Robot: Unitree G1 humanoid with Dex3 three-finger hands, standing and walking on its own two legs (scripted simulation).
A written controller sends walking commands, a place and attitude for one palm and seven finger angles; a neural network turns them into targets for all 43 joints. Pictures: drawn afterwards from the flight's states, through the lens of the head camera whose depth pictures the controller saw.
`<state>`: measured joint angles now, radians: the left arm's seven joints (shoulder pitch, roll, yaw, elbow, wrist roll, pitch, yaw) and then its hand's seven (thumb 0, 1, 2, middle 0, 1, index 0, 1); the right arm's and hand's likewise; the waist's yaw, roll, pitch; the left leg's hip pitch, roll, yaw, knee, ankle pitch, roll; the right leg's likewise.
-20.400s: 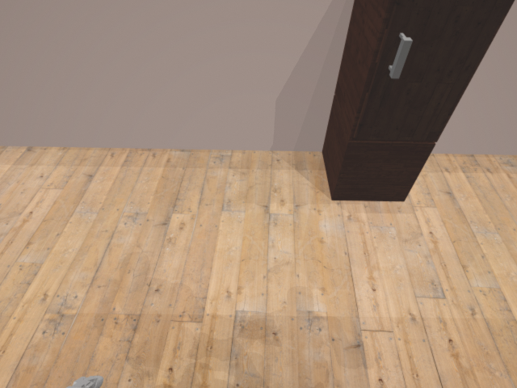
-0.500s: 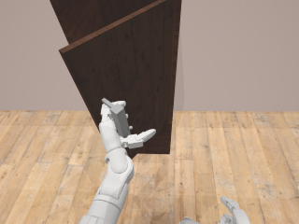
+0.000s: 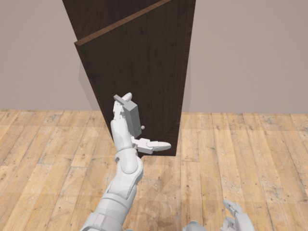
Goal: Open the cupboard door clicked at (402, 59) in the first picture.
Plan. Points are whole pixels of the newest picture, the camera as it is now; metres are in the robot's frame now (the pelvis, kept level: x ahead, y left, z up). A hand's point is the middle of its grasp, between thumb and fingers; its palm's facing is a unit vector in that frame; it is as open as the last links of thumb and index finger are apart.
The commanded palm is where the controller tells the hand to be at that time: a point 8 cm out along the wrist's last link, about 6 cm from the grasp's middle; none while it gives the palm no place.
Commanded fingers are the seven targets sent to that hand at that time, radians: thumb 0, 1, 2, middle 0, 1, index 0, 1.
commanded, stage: slide the hand sideways off the handle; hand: left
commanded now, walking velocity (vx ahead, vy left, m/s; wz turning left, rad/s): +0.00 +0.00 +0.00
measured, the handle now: (127, 116) +0.40 +0.10 +0.07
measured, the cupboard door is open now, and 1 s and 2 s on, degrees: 50 52 52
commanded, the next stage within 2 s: draw the hand back to the body in 1.14 s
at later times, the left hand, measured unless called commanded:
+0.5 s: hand (134, 147) +0.31 +0.07 +0.07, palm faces -0.08 -1.00 -0.01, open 16.3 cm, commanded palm +0.27 +0.13 +0.07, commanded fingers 0.00 -0.50 0.30 -0.15 -0.30 -0.15 -0.30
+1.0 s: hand (114, 163) +0.27 +0.11 +0.07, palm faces -0.04 -1.00 -0.04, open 16.3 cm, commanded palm +0.23 +0.18 +0.07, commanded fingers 0.00 -0.50 0.30 -0.15 -0.30 -0.15 -0.30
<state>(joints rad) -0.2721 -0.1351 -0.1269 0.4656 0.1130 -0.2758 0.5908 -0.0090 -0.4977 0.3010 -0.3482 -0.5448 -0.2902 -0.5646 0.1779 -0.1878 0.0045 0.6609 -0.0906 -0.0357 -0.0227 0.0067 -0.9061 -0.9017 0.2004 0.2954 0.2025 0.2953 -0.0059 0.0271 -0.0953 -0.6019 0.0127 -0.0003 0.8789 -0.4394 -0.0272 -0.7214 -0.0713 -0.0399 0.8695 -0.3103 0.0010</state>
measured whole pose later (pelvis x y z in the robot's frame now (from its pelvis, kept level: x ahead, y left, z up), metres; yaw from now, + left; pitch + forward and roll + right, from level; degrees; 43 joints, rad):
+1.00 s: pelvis +0.03 -0.01 -0.01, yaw +1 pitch +9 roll +1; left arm 0.31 0.11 -0.05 -0.11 -0.12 -0.25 -0.08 -0.01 -0.50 0.30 -0.15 -0.30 -0.15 -0.30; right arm 0.23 -0.22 0.03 0.48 0.00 -0.14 -0.04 0.01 -0.91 -0.90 0.20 0.30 0.20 0.30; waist 0.02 0.04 -0.08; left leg -0.57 0.03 -0.02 0.93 -0.51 -0.04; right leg -0.69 -0.06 -0.06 0.93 -0.39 0.00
